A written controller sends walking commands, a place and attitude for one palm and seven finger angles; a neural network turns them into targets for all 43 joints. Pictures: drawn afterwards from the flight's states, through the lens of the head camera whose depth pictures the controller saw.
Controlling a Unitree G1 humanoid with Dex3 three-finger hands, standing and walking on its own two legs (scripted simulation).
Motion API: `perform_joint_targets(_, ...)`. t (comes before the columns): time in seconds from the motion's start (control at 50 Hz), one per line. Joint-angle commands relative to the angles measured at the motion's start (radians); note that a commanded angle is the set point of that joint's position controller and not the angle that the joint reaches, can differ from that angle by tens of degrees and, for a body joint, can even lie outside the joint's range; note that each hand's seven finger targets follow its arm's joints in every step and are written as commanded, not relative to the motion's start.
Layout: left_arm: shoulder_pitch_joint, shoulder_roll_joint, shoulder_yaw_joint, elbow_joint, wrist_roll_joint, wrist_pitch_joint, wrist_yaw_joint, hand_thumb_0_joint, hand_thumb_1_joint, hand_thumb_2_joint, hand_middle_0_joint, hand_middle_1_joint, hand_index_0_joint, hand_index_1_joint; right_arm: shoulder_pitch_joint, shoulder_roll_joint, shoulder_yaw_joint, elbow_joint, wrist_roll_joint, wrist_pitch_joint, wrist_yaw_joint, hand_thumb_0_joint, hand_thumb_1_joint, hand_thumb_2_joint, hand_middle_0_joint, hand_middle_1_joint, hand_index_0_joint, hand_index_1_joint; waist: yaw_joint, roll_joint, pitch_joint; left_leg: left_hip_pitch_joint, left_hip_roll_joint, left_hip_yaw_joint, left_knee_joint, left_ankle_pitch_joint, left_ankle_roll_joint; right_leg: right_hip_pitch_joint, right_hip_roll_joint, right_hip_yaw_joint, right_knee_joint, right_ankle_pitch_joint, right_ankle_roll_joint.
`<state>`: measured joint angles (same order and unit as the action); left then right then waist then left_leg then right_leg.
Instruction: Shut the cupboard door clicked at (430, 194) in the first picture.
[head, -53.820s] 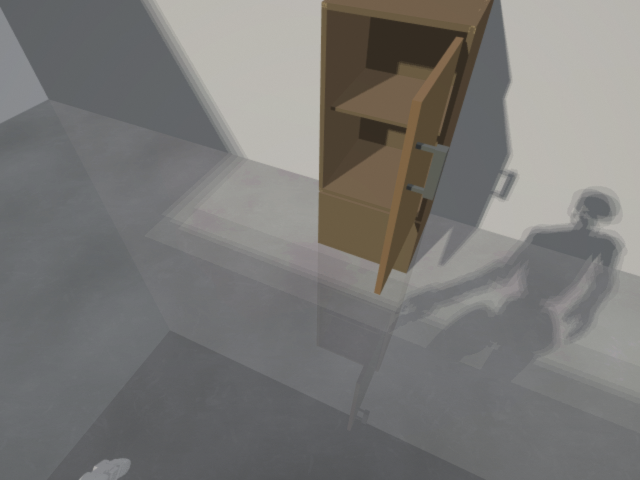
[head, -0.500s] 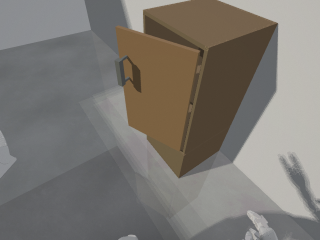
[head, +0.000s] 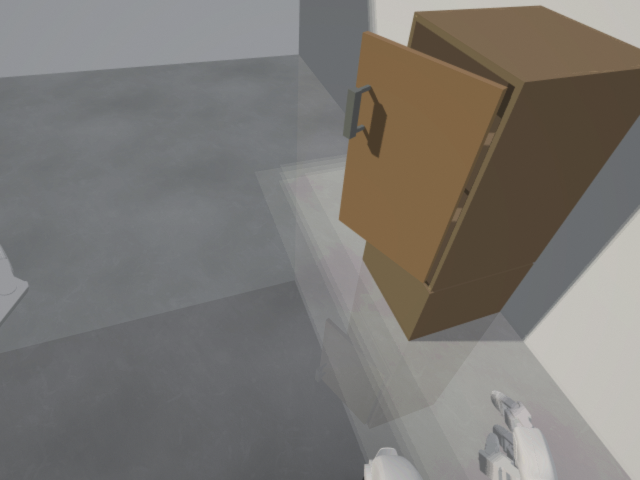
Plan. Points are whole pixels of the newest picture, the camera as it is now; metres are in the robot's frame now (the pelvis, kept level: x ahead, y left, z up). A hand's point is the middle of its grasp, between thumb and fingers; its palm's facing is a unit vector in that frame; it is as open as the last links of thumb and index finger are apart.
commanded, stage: stop stepping back and stand still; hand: left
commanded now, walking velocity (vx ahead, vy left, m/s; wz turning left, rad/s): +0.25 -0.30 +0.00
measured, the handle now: (357, 111) +0.95 +0.01 +0.00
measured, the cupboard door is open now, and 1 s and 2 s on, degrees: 23 23 23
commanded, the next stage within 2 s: let the arm hang, fingers relaxed in 1.20 s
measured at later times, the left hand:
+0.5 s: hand (147, 302) +0.19 +0.17 +0.22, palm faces +0.27 -0.82 -0.50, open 7.4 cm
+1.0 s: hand (182, 265) +0.25 +0.17 +0.20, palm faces +0.25 -0.80 -0.54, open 7.4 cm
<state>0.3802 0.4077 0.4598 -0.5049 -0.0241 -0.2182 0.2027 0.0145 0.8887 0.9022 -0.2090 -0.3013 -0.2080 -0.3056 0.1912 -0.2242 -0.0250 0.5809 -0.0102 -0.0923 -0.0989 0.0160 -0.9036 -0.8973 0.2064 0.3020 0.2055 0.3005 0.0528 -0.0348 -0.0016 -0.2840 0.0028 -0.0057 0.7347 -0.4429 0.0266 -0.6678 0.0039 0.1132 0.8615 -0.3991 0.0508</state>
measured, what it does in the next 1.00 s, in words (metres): steps on the spot, turning right: right foot, then left foot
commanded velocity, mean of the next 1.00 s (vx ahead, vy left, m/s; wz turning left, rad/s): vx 0.10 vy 0.02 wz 0.00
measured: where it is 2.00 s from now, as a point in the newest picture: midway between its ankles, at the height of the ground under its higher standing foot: outside the picture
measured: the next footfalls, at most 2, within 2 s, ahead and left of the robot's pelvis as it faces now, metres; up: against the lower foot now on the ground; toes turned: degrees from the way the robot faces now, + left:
right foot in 0.32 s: -0.09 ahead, -0.12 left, +0.00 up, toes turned -17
left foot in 0.62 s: +0.11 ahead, +0.04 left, +0.00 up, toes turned -10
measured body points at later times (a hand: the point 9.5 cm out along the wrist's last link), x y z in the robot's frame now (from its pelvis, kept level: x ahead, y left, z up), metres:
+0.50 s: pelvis -0.06 -0.04 +0.02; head -0.06 -0.03 +0.47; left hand +0.17 +0.21 +0.25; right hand -0.02 -0.33 -0.07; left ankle +0.03 +0.06 -0.67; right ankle -0.15 -0.10 -0.71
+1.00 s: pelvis +0.00 -0.05 +0.02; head +0.00 -0.06 +0.47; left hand +0.23 +0.21 +0.23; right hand +0.10 -0.30 -0.08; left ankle +0.07 +0.04 -0.71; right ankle -0.13 -0.11 -0.70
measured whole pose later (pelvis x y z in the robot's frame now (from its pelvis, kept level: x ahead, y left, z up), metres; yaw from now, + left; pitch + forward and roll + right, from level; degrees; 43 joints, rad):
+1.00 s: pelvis +0.00 -0.05 +0.02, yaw -15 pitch +2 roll +1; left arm 0.60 0.44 0.46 -0.45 -0.05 -0.22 0.16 0.01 0.89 0.90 -0.21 -0.30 -0.21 -0.31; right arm 0.21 -0.17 0.03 0.65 0.01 -0.06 -0.07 0.01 -0.90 -0.90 0.21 0.30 0.21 0.30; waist 0.02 0.01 -0.04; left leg -0.36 0.03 0.13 0.53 -0.20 0.02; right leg -0.11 0.02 -0.02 0.53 -0.42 -0.02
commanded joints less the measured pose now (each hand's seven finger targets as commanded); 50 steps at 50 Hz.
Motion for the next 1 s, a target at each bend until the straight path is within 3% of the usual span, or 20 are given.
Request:
perform_joint_targets(0.0,-0.087,0.149,0.033,-0.113,-0.018,-0.072,-0.019,0.0,0.9,0.9,-0.2,-0.3,-0.2,-0.3,0.035,-0.114,-0.057,-0.115,0.033,-0.098,0.016,0.0,-0.9,-0.9,0.2,0.3,0.2,0.3,-0.079,0.229,-0.07,0.068,0.356,-0.277,-0.45,0.081,0.138,-0.099,0.023,-0.05,0.473,0.018,0.01)
perform_joint_targets(0.04,-0.02,0.122,0.027,-0.121,-0.01,-0.03,-0.024,0.0,0.9,0.9,-0.2,-0.3,-0.2,-0.3,-0.033,-0.111,-0.045,-0.113,0.033,-0.092,0.056,0.0,-0.9,-0.9,0.2,0.3,0.2,0.3,-0.081,0.134,0.053,-0.034,0.35,-0.236,-0.478,0.052,0.137,-0.063,-0.029,-0.063,0.415,0.06,0.0)
perform_joint_targets(0.08,-0.028,0.118,0.0,-0.157,-0.006,-0.024,-0.029,0.0,0.9,0.9,-0.2,-0.3,-0.2,-0.3,-0.054,-0.112,-0.031,-0.112,0.028,-0.077,0.064,0.0,-0.9,-0.9,0.2,0.3,0.2,0.3,-0.073,0.204,0.098,-0.064,0.321,-0.158,-0.523,-0.036,0.104,-0.005,-0.026,-0.14,0.256,0.083,-0.009)
perform_joint_targets(0.14,0.0,0.156,0.016,-0.157,-0.005,-0.013,-0.025,0.0,0.9,0.9,-0.2,-0.3,-0.2,-0.3,-0.052,-0.107,-0.01,-0.114,0.014,-0.057,0.043,0.0,-0.9,-0.9,0.2,0.3,0.2,0.3,-0.075,0.277,0.054,-0.078,0.304,-0.121,-0.591,-0.263,0.083,0.172,0.02,-0.209,0.012,0.031,-0.031)
perform_joint_targets(0.22,0.021,0.219,0.07,-0.232,-0.008,-0.017,-0.01,0.0,0.9,0.9,-0.2,-0.3,-0.2,-0.3,-0.048,-0.101,0.001,-0.123,-0.003,-0.044,0.02,0.0,-0.9,-0.9,0.2,0.3,0.2,0.3,-0.074,0.319,-0.067,-0.018,0.232,-0.031,-0.521,-0.241,0.039,0.453,0.08,-0.318,-0.358,-0.027,-0.053)
perform_joint_targets(0.26,0.081,0.256,0.109,-0.251,-0.009,-0.017,-0.005,0.0,0.9,0.9,-0.2,-0.3,-0.2,-0.3,-0.039,-0.104,-0.005,-0.119,-0.002,-0.035,0.023,0.0,-0.9,-0.9,0.2,0.3,0.2,0.3,-0.079,0.254,-0.137,-0.098,0.162,0.042,-0.321,-0.095,0.027,0.625,0.007,-0.229,-0.428,0.045,-0.1)
perform_joint_targets(0.28,0.095,0.274,0.133,-0.259,-0.013,-0.02,-0.002,0.0,0.9,0.9,-0.2,-0.3,-0.2,-0.3,-0.039,-0.09,-0.003,-0.116,0.004,-0.03,0.029,0.0,-0.9,-0.9,0.2,0.3,0.2,0.3,-0.072,0.137,-0.162,-0.193,0.127,0.079,-0.128,-0.008,0.019,0.706,-0.106,-0.073,-0.476,0.079,-0.154)
perform_joint_targets(0.3,0.092,0.323,0.171,-0.264,-0.008,-0.025,0.006,0.0,0.9,0.9,-0.2,-0.3,-0.2,-0.3,-0.029,-0.079,-0.006,-0.108,0.007,-0.025,0.031,0.0,-0.9,-0.9,0.2,0.3,0.2,0.3,-0.068,-0.075,-0.162,-0.364,0.048,0.119,0.096,0.013,-0.01,0.779,-0.289,0.207,-0.538,0.254,-0.24)
perform_joint_targets(0.32,0.078,0.357,0.206,-0.272,-0.013,-0.045,0.013,0.0,0.9,0.9,-0.2,-0.3,-0.2,-0.3,-0.048,-0.086,-0.007,-0.106,0.006,-0.036,0.032,0.0,-0.9,-0.9,0.2,0.3,0.2,0.3,-0.036,-0.107,-0.108,-0.485,0.025,0.08,0.274,-0.074,-0.027,0.797,-0.391,0.277,-0.542,0.54,-0.295)
perform_joint_targets(0.34,0.087,0.373,0.242,-0.263,-0.011,-0.07,0.016,0.0,0.9,0.9,-0.2,-0.3,-0.2,-0.3,-0.033,-0.084,-0.005,-0.094,0.0,-0.043,0.038,0.0,-0.9,-0.9,0.2,0.3,0.2,0.3,-0.045,-0.06,-0.096,-0.539,0.047,0.061,0.327,-0.064,-0.037,0.827,-0.393,0.211,-0.502,0.759,-0.311)
perform_joint_targets(0.38,0.165,0.281,0.199,-0.219,-0.015,-0.058,0.016,0.0,0.9,0.9,-0.2,-0.3,-0.2,-0.3,-0.043,-0.098,-0.024,-0.09,0.021,-0.034,0.037,0.0,-0.9,-0.9,0.2,0.3,0.2,0.3,-0.044,-0.111,-0.099,-0.555,0.074,-0.001,0.31,-0.016,-0.033,0.843,-0.36,0.198,-0.417,0.869,-0.286)
perform_joint_targets(0.46,0.19,0.206,0.155,-0.11,-0.019,-0.08,0.001,0.0,0.9,0.9,-0.2,-0.3,-0.2,-0.3,-0.03,-0.076,-0.015,-0.063,0.019,-0.013,0.031,0.0,-0.9,-0.9,0.2,0.3,0.2,0.3,-0.063,-0.035,-0.001,-0.19,0.071,0.089,0.031,0.174,-0.024,0.464,-0.246,-0.018,-0.488,0.514,-0.209)
perform_joint_targets(0.54,0.062,0.191,0.073,-0.071,-0.013,-0.084,-0.001,0.0,0.9,0.9,-0.2,-0.3,-0.2,-0.3,-0.024,-0.106,-0.042,-0.052,0.017,-0.045,0.011,0.0,-0.9,-0.9,0.2,0.3,0.2,0.3,-0.073,-0.038,0.063,0.052,0.026,0.121,-0.126,0.278,-0.013,0.289,-0.202,-0.036,-0.499,0.172,-0.148)
perform_joint_targets(0.62,0.019,0.223,0.097,-0.194,-0.014,-0.105,-0.008,0.0,0.9,0.9,-0.2,-0.3,-0.2,-0.3,-0.026,-0.144,-0.047,-0.084,0.022,-0.072,0.003,0.0,-0.9,-0.9,0.2,0.3,0.2,0.3,-0.07,0.193,-0.019,0.18,0.191,-0.18,-0.311,0.369,0.096,0.274,-0.035,-0.107,-0.201,0.177,-0.036)
perform_joint_targets(0.66,0.039,0.285,0.154,-0.228,-0.017,-0.113,-0.012,0.0,0.9,0.9,-0.2,-0.3,-0.2,-0.3,-0.044,-0.115,-0.023,-0.074,-0.002,-0.089,0.0,0.0,-0.9,-0.9,0.2,0.3,0.2,0.3,-0.065,0.305,-0.073,0.13,0.28,-0.322,-0.449,0.275,0.138,0.298,-0.011,-0.123,-0.068,-0.072,-0.04)
perform_joint_targets(0.68,0.038,0.273,0.153,-0.24,-0.012,-0.111,-0.014,0.0,0.9,0.9,-0.2,-0.3,-0.2,-0.3,-0.044,-0.098,-0.018,-0.069,-0.008,-0.095,0.003,0.0,-0.9,-0.9,0.2,0.3,0.2,0.3,-0.063,0.246,-0.076,0.042,0.291,-0.321,-0.502,0.155,0.133,0.365,-0.018,-0.116,-0.066,-0.129,-0.043)
perform_joint_targets(0.76,0.175,0.265,0.198,-0.259,-0.026,-0.095,-0.015,0.0,0.9,0.9,-0.2,-0.3,-0.2,-0.3,-0.049,-0.094,-0.011,-0.086,0.008,-0.093,0.021,0.0,-0.9,-0.9,0.2,0.3,0.2,0.3,-0.055,0.157,-0.124,-0.026,0.13,-0.042,-0.363,0.072,0.018,0.529,-0.035,-0.11,-0.445,0.057,-0.077)
perform_joint_targets(0.82,0.249,0.213,0.172,-0.193,-0.048,-0.072,-0.019,0.0,0.9,0.9,-0.2,-0.3,-0.2,-0.3,-0.035,-0.072,-0.011,-0.083,0.017,-0.051,0.038,0.0,-0.9,-0.9,0.2,0.3,0.2,0.3,-0.074,-0.05,-0.121,-0.045,0.064,0.031,-0.133,0.28,-0.021,0.499,-0.204,0.142,-0.522,0.354,-0.136)
perform_joint_targets(0.88,0.255,0.181,0.142,-0.066,-0.045,-0.04,-0.017,0.0,0.9,0.9,-0.2,-0.3,-0.2,-0.3,-0.022,-0.077,-0.002,-0.077,0.024,-0.019,0.031,0.0,-0.9,-0.9,0.2,0.3,0.2,0.3,-0.076,-0.053,-0.149,0.008,0.075,0.057,-0.191,0.457,-0.009,0.553,-0.171,0.034,-0.424,0.751,-0.082)
perform_joint_targets(0.98,0.102,0.17,0.059,-0.014,-0.026,-0.01,-0.029,0.0,0.9,0.9,-0.2,-0.3,-0.2,-0.3,-0.032,-0.097,-0.003,-0.078,0.027,-0.009,0.004,0.0,-0.9,-0.9,0.2,0.3,0.2,0.3,-0.078,-0.005,-0.196,0.236,0.113,0.049,-0.19,0.796,0.037,0.444,-0.064,-0.102,-0.331,0.8,0.009)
